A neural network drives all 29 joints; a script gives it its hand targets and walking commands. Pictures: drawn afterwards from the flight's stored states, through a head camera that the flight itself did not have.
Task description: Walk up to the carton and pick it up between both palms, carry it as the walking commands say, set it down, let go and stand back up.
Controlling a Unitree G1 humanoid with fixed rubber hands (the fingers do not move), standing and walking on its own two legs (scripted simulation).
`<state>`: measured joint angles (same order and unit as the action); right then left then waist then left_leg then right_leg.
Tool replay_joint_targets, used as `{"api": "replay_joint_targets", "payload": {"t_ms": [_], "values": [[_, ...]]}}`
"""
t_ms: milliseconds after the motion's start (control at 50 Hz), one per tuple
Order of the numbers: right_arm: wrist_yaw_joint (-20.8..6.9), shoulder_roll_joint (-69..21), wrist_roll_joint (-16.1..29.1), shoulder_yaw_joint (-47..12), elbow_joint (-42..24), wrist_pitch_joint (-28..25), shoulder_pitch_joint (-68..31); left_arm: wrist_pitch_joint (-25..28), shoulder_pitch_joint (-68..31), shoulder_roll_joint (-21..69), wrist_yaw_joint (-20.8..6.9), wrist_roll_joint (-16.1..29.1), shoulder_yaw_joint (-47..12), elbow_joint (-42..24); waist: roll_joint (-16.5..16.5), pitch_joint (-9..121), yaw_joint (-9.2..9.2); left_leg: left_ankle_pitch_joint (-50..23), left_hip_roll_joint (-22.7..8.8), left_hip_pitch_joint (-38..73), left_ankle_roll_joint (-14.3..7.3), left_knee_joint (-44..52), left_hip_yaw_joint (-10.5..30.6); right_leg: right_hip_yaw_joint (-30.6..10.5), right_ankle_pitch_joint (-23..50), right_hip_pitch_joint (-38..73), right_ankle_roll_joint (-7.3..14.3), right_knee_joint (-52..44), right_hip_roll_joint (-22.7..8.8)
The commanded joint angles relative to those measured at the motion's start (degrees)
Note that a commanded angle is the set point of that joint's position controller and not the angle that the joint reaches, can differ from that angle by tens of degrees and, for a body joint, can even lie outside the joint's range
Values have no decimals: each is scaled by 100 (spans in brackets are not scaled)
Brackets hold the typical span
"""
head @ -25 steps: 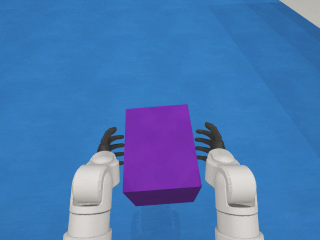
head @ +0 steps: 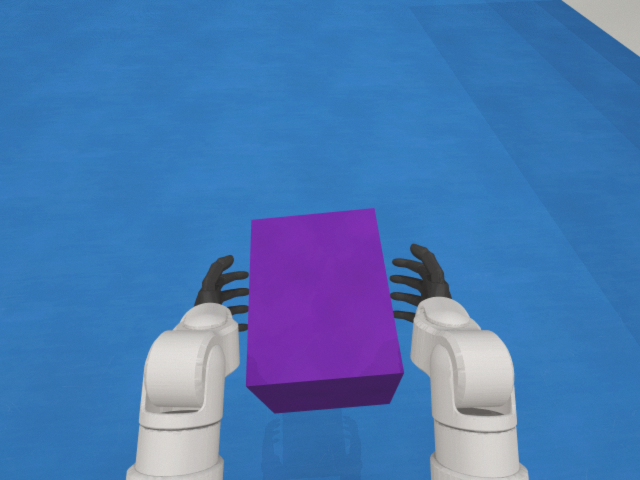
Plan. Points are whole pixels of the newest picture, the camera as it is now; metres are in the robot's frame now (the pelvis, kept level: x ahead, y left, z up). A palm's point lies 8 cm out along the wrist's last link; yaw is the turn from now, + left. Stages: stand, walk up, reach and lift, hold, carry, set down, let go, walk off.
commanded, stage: carry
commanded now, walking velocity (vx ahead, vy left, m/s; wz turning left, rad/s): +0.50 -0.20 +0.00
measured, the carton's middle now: (322, 314) +0.35 -0.01 +0.00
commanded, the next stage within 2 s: none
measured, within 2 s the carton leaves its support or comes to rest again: neither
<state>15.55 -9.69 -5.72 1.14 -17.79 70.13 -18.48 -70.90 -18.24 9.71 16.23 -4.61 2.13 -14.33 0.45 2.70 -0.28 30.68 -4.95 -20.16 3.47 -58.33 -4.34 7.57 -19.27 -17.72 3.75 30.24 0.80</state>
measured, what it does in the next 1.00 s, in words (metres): walks ahead: left foot, then right foot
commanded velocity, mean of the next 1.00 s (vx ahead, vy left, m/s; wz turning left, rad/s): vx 0.34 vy -0.14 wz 0.00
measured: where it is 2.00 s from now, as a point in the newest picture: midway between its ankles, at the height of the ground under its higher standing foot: (322, 270)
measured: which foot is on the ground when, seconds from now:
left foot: up 0.00-0.20, down 0.22-0.46, up 0.48-0.80, down 0.82-1.00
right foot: down 0.00-0.22, up 0.24-0.42, down 0.44-0.82, up 0.84-1.00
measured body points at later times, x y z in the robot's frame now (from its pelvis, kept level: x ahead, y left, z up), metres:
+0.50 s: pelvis +0.35 -0.05 -0.01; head +0.38 -0.05 +0.44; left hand +0.66 +0.07 +0.07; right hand +0.66 -0.18 +0.09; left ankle +0.20 +0.09 -0.72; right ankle +0.38 -0.14 -0.73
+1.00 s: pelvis +0.66 -0.07 -0.01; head +0.70 -0.06 +0.44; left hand +0.97 +0.05 +0.06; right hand +0.97 -0.20 +0.09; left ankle +0.64 +0.01 -0.73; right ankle +0.63 -0.17 -0.71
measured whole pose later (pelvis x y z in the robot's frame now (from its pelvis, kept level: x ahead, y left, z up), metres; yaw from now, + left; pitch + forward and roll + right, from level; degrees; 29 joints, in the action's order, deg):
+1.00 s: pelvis +0.66 -0.07 -0.01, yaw +0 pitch +5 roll +0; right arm 15.8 -9.8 -5.7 0.9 -18.1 69.4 -18.4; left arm -70.8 -18.3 9.7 16.2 -4.1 2.5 -14.6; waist 1.9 1.3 -0.3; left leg 20.2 -1.4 -20.5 -3.6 -35.7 -9.8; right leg 3.6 -27.1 -26.1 -0.5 48.3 -0.5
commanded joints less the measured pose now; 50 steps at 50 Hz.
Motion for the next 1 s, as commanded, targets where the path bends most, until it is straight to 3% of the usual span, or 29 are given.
{"api": "replay_joint_targets", "payload": {"t_ms": [0, 100, 160, 180, 200, 220, 240, 260, 280, 320, 380, 420, 440, 460, 480, 520, 580, 640, 660, 680, 740, 780, 800, 820, 840, 880, 900, 960, 980], "values": [[-1147, -6110, 1964, -2734, -640, -230, -1637, 351, -2011, 6157, -1231, 2067, -2724, -1035, 813, 1754, 136, -35, 129, -2287, -78, 826, -113, -1583, 5128, 3967, 933, -971, -1527], [-1112, -5972, 1932, -2762, -660, -190, -1797, 289, -1833, 5854, -1220, 1970, -2702, -998, 861, 1337, 152, -1037, 612, -1442, -129, 2161, -797, -716, 6815, 3312, 587, -762, -1102], [-1106, -5805, 1898, -2705, -572, -82, -1516, 177, -1770, 5510, -1212, 1891, -2647, -972, 1157, 1892, -159, -2518, 623, 1365, -427, 3038, -783, 355, 7295, 1625, 26, 1057, -761], [-1115, -5705, 1989, -2650, -634, -94, -1667, 169, -1793, 5431, -1194, 1928, -2690, -1024, 117, 2439, -286, -3643, -169, 3420, -846, 2991, 675, 391, 5557, -186, -280, 2836, -379], [-1101, -5599, 1978, -2503, -491, -74, -1719, 113, -1791, 5418, -1183, 1891, -2746, -960, -1838, 2500, -158, -6424, -2173, 4602, -1809, 3412, 3599, 85, 546, -2164, -507, 4748, 679], [-1112, -5800, 2008, -2473, -457, -67, -1694, 101, -1765, 5579, -1226, 1915, -2716, -807, -1425, 2770, -198, -7593, -2204, 4986, -2242, 2976, 3301, -839, -1101, -2425, -472, 5319, 337], [-1147, -5768, 1996, -2548, -459, -72, -1637, 142, -1588, 5719, -1197, 1900, -2719, -719, -1208, 2650, -201, -7456, -2171, 4922, -2104, 2899, 2958, -871, -1119, -3044, -400, 5221, 65], [-1186, -5936, 2017, -2477, -556, -205, -1909, 303, -2198, 5890, -1229, 2077, -2917, -1107, -706, 2229, -211, -7158, -2055, 4608, -1715, 3193, 2744, -970, -783, -3209, -230, 4550, -42], [-1213, -6227, 2115, -2561, -753, -275, -1882, 369, -2322, 6116, -1244, 2156, -2957, -1403, -716, 2176, -185, -6826, -1825, 4720, -1408, 3423, 2411, -957, -540, -3407, -198, 3748, -193], [-1157, -6195, 2147, -2429, -576, -291, -1803, 382, -2399, 6015, -1197, 2111, -2894, -1270, -1306, 1913, -154, -5757, -1781, 4018, -1173, 3680, 1961, -1011, -427, -2899, -303, 2455, -595], [-1112, -6030, 1961, -2513, -525, -285, -1484, 421, -1830, 5932, -1200, 2054, -2789, -1140, -1399, 1561, -113, -5754, -1413, 2754, -657, 3510, 505, -447, 124, -980, -292, -445, -438], [-1110, -5849, 1952, -2572, -692, -277, -1439, 390, -1640, 5999, -1195, 2064, -2820, -1001, -1156, 2407, 26, -5814, -614, 1892, -260, 1952, -364, 39, 1308, 1423, -212, -1250, 234], [-1135, -5832, 1970, -2576, -698, -233, -1500, 387, -1704, 5955, -1188, 2059, -2753, -990, -259, 2451, 136, -4443, -252, 598, -117, 1281, -446, -619, 1210, 2591, 67, -882, -192], [-1152, -5821, 1969, -2733, -741, -180, -1839, 377, -1867, 5866, -1181, 1976, -2720, -933, 1641, 2559, 231, -1960, 435, -1070, 56, -645, -565, -2778, 3702, 3649, 630, -1119, -1495], [-1172, -5925, 2124, -2923, -684, -111, -2067, 332, -1684, 5809, -1173, 1846, -2536, -604, 2211, 2297, 176, 306, 570, -2382, -25, -1431, -120, -3439, 5788, 4395, 1244, -650, -2013], [-1119, -5977, 1976, -2610, -253, -112, -1256, 287, -1821, 5817, -1174, 2031, -2740, -958, 363, 2100, 135, 235, 285, -2530, -208, -1025, 196, -2343, 6512, 4525, 950, -431, -1828], [-1156, -6342, 2176, -2913, -832, -295, -1938, 483, -2456, 6086, -1216, 2141, -2666, -1531, 882, 2029, 144, -132, 331, -2790, -89, 524, -146, -1749, 6401, 4853, 773, -676, -1449], [-1091, -6142, 2093, -2989, -839, -313, -1852, 458, -1932, 5851, -1226, 1992, -2564, -1168, 1137, 1801, 147, -385, 487, -2668, -120, 759, -403, -1423, 7035, 4718, 652, -818, -1325], [-1080, -5905, 2002, -2876, -752, -292, -1616, 390, -1549, 5675, -1221, 1918, -2544, -1011, 699, 1689, 172, -751, 469, -2317, -144, 1289, -406, -1192, 6734, 4102, 595, -914, -1340], [-1086, -5994, 2061, -2951, -857, -276, -1850, 366, -1655, 5741, -1213, 1911, -2538, -1051, 808, 1505, 176, -980, 514, -2050, -155, 1459, -558, -922, 6887, 3840, 541, -962, -1213], [-1080, -5842, 1899, -2729, -404, -118, -1434, 241, -1668, 5492, -1191, 1854, -2582, -963, 1022, 1352, 110, -1666, 1002, -720, -69, 2693, -1202, -107, 8834, 3214, 217, -21, -789], [-1100, -5816, 1999, -2728, -523, -117, -1505, 261, -1892, 5352, -1164, 1868, -2580, -1128, 659, 2070, -224, -3489, 707, 1870, -389, 3132, -879, 306, 7836, 1459, -292, 1800, -664], [-1078, -5688, 2011, -2593, -661, -147, -1610, 238, -1955, 5417, -1164, 1957, -2636, -1061, -253, 2612, -334, -6846, -551, 3824, -1142, 2987, 794, 282, 5386, -530, -778, 3588, -257], [-1073, -5666, 2077, -2533, -563, -147, -1780, 241, -2090, 5251, -1167, 2021, -2609, -1162, -1441, 2563, -268, -10210, -2277, 4929, -2344, 2682, 2889, -151, -986, -2395, -888, 5140, 631], [-1118, -5653, 2077, -2477, -708, -169, -2000, 193, -1929, 5636, -1203, 1989, -2686, -779, -1311, 2537, -176, -9921, -2169, 4208, -2282, 2827, 2518, -992, -1418, -1937, -648, 4863, 120], [-1136, -5994, 2113, -2574, -662, -198, -1935, 291, -1983, 5873, -1239, 2101, -2719, -963, -801, 2208, -161, -8494, -1894, 4082, -1798, 3171, 2089, -1059, -1325, -2567, -457, 3667, -371], [-1151, -6104, 2102, -2415, -513, -227, -1756, 365, -2547, 6047, -1209, 2296, -2858, -1211, -1005, 2200, -133, -8238, -1626, 3899, -1598, 3220, 1791, -904, -1064, -2417, -416, 2735, -499], [-1171, -6158, 2088, -2626, -528, -252, -1617, 426, -2130, 5935, -1184, 2126, -2748, -1157, -1097, 2120, -53, -7483, -959, 2808, -1058, 3122, 454, -221, -244, -432, -475, -254, -225], [-1156, -6180, 1991, -2547, -560, -289, -1470, 417, -1961, 6228, -1230, 2129, -2865, -1014, -1291, 2138, -31, -7484, -763, 2709, -797, 2886, 39, 68, 1006, -59, -531, -957, -54]]}}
